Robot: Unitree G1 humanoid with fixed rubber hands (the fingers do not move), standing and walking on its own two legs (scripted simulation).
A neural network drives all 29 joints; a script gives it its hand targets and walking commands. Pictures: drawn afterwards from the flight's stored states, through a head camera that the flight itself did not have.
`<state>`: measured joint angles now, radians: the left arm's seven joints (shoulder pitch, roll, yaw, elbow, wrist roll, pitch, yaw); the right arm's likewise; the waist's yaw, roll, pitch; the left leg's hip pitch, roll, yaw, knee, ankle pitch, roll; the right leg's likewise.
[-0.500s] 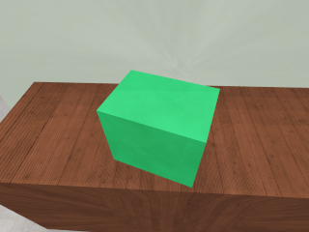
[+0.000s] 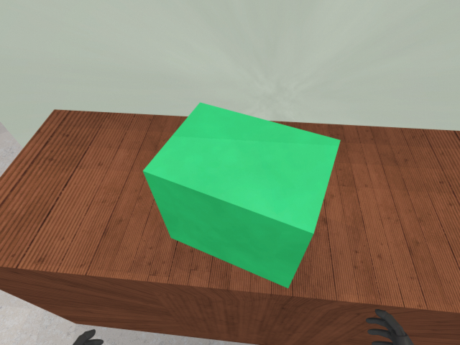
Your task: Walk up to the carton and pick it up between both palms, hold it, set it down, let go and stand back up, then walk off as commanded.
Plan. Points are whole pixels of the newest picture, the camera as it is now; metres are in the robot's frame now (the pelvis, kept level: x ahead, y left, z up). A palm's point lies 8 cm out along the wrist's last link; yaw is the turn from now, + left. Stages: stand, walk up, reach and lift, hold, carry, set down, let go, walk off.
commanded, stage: walk up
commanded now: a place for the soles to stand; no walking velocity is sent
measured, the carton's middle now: (244, 195) +0.39 +0.00 +0.02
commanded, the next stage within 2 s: reach and lift in 0.88 s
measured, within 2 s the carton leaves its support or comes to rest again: neither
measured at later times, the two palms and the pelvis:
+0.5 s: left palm out of the picture +0.10 +0.29 -0.10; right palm out of the picture +0.10 -0.30 -0.11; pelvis +0.01 +0.00 +0.01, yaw -1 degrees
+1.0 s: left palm (86, 342) +0.15 +0.28 -0.10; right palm out of the picture +0.14 -0.29 -0.11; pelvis +0.00 -0.01 -0.01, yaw +0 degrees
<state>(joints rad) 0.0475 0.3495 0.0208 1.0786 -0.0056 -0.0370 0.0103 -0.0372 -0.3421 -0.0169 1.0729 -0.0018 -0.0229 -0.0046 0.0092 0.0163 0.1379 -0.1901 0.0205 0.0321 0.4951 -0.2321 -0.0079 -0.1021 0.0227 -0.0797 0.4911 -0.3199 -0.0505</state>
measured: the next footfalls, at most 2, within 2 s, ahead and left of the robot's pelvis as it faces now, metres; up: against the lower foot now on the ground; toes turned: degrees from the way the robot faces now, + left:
none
